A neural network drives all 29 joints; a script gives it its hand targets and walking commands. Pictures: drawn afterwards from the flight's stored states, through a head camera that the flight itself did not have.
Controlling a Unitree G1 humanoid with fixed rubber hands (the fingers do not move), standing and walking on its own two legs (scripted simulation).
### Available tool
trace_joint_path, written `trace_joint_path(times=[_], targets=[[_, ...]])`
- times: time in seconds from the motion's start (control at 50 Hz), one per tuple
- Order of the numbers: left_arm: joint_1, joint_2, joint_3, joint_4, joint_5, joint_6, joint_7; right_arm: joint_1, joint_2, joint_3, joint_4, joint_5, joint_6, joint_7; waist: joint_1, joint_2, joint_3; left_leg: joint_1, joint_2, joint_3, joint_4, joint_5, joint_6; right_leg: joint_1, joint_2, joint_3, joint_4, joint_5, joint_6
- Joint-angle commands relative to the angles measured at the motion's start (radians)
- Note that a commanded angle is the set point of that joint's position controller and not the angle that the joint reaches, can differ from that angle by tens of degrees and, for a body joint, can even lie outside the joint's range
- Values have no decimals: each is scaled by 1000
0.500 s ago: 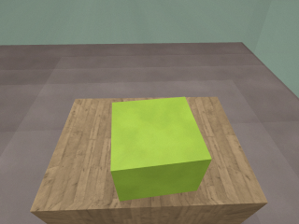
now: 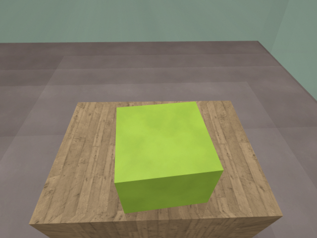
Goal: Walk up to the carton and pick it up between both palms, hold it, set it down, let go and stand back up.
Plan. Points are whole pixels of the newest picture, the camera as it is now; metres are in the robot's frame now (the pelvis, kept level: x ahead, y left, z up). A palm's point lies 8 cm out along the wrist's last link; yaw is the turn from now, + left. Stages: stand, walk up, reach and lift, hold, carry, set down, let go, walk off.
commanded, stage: stand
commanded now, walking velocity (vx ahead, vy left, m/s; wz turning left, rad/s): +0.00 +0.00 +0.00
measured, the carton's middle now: (161, 154) +0.43 +0.01 -0.10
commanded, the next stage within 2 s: none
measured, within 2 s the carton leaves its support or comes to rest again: neither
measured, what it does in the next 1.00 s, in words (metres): stands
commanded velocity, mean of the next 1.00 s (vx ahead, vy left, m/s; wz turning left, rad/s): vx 0.00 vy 0.00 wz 0.00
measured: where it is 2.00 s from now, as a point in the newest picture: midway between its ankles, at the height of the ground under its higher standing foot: outside the picture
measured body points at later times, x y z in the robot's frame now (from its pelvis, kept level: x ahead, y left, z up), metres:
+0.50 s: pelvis +0.01 -0.01 +0.00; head +0.02 +0.00 +0.45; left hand +0.10 +0.30 -0.13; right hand +0.10 -0.31 -0.13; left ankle +0.03 +0.12 -0.75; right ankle +0.01 -0.12 -0.75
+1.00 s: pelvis +0.02 +0.00 +0.00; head +0.02 -0.01 +0.45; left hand +0.10 +0.30 -0.12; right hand +0.11 -0.30 -0.13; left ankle +0.03 +0.12 -0.75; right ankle +0.01 -0.12 -0.75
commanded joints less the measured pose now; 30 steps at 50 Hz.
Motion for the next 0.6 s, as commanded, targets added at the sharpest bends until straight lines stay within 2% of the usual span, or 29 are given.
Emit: trace_joint_path(times=[0.0,0.02,0.04,0.06,0.08,0.1,0.12,0.14,0.16,0.18,0.2,0.24,0.28,0.3,0.32,0.34,0.36,0.38,0.4,0.42,0.44,0.48,0.5,0.52,0.54,0.56,0.58], targets=[[-41,195,37,-54,2,-12,9,-47,-207,-32,-63,12,-23,-17,-12,-3,-19,36,126,-126,-85,-3,36,-55,-136,99,-93,-5,-27],[-28,201,40,-55,-3,-13,8,-13,-225,-36,-54,-1,-24,-18,-6,35,-5,22,116,-119,-85,11,37,-39,-135,110,-91,-2,-26],[-57,198,44,-56,4,-19,15,-46,-199,-31,-58,7,-20,-16,1,28,-14,43,125,-115,-82,43,29,-55,-137,113,-79,18,-27],[-43,197,41,-55,0,-17,15,-50,-211,-35,-53,2,-20,-19,-1,45,-69,79,130,-110,-70,66,36,-32,-138,107,-72,47,-29],[-42,191,37,-62,-5,-18,14,-61,-207,-37,-61,0,-21,-16,0,24,-74,75,131,-114,-57,85,34,-18,-135,85,-76,71,-23],[-37,212,44,-49,-4,-17,13,-28,-194,-32,-63,4,-18,-15,-14,-25,-68,66,124,-111,-54,90,32,-12,-129,86,-75,87,-20],[-76,198,39,-67,4,-22,11,-62,-201,-39,-59,8,-17,-17,-2,-55,-79,90,120,-106,-53,122,30,-5,-127,87,-94,113,-15],[-58,194,43,-62,-1,-24,11,-49,-189,-31,-51,1,-17,-18,-7,-4,-96,85,115,-99,-51,113,31,7,-145,103,-92,132,-21],[-49,210,48,-57,2,-19,16,-51,-196,-36,-54,10,-21,-20,-19,-36,-19,60,122,-100,-55,91,30,-39,-142,108,-94,113,-21],[-57,225,48,-47,-7,-16,14,-65,-213,-38,-52,0,-14,-18,-9,9,-46,77,118,-103,-52,87,33,-34,-146,115,-90,104,-26],[-34,222,55,-44,1,-15,17,-43,-205,-36,-41,2,-13,-20,-8,21,-27,73,116,-104,-57,92,35,-28,-143,115,-89,107,-24],[-46,223,49,-47,-7,-10,22,-42,-212,-37,-35,1,-6,-15,-8,-41,-50,83,117,-101,-64,91,34,-19,-139,101,-90,84,-17],[-37,201,43,-47,-1,-12,18,-60,-205,-33,-42,-3,-16,-18,-7,-17,-17,69,116,-103,-74,61,25,-29,-139,102,-109,45,-17],[-58,204,47,-60,7,-10,18,-72,-205,-36,-57,-6,-14,-19,-9,27,-60,91,122,-98,-59,58,16,-22,-141,93,-106,53,-18],[-51,202,51,-60,-6,-11,20,-65,-207,-36,-41,1,-12,-21,-3,16,-69,51,120,-109,-68,67,24,24,-136,100,-109,68,-15],[-60,187,42,-53,-4,-14,23,-62,-180,-34,-49,2,-13,-21,-8,28,-25,56,118,-104,-79,66,20,-17,-151,99,-98,52,-17],[-62,211,47,-53,-9,-10,20,-37,-180,-28,-38,4,-10,-21,-21,-20,-13,59,124,-105,-93,57,22,-27,-143,91,-96,32,-17],[-64,202,48,-53,-5,-11,19,-67,-182,-31,-38,4,-9,-23,1,-23,-37,72,130,-109,-81,69,25,-18,-137,99,-104,42,-16],[-73,179,40,-65,-5,-13,21,-75,-200,-35,-49,5,-17,-19,-6,2,-57,63,131,-107,-70,111,29,0,-144,92,-95,101,-20],[-67,191,45,-60,-1,-15,17,-64,-202,-39,-35,2,-21,-23,-12,-5,-88,87,123,-87,-63,88,26,14,-143,106,-100,97,-19],[-60,203,50,-58,-3,-15,14,-55,-201,-33,-34,-2,-20,-23,-4,35,-67,53,119,-92,-53,76,32,19,-154,109,-95,108,-25],[-64,201,45,-49,-3,-8,21,-48,-201,-33,-41,8,-15,-23,-22,-29,-47,79,131,-106,-61,124,33,-4,-147,87,-81,129,-15],[-46,203,47,-53,-11,-13,16,-47,-205,-36,-31,-1,-17,-27,-4,-27,-59,81,131,-100,-61,136,33,8,-144,84,-88,129,-20],[-68,200,47,-55,-7,-9,16,-59,-205,-38,-41,0,-19,-26,-13,50,-47,70,122,-85,-51,137,27,9,-148,99,-100,122,-26],[-52,186,46,-57,-5,-16,17,-66,-202,-34,-28,2,-16,-19,-9,7,-51,63,129,-106,-62,121,22,24,-152,93,-83,149,-26],[-67,198,56,-61,-4,-15,20,-60,-200,-39,-47,5,-15,-20,-5,27,-70,73,126,-97,-69,109,30,27,-154,100,-79,127,-29],[-59,189,49,-63,-9,-13,19,-74,-188,-33,-42,-1,-17,-19,-16,25,-54,78,128,-106,-69,105,31,-4,-144,98,-83,112,-27]])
